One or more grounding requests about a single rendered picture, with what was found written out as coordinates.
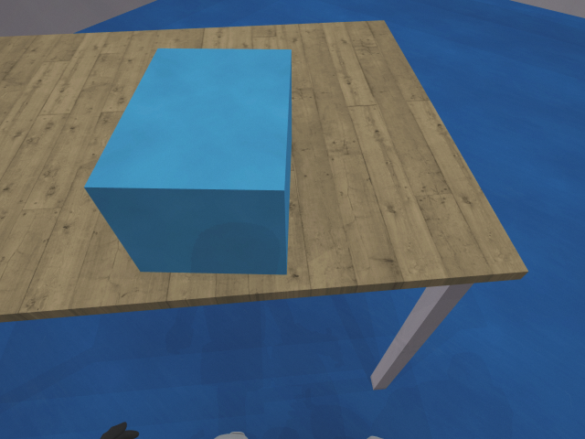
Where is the table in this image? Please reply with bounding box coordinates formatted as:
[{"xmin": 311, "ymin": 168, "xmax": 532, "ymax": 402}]
[{"xmin": 0, "ymin": 20, "xmax": 528, "ymax": 391}]

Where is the carton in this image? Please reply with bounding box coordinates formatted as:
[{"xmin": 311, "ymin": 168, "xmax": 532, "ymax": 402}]
[{"xmin": 84, "ymin": 48, "xmax": 292, "ymax": 274}]

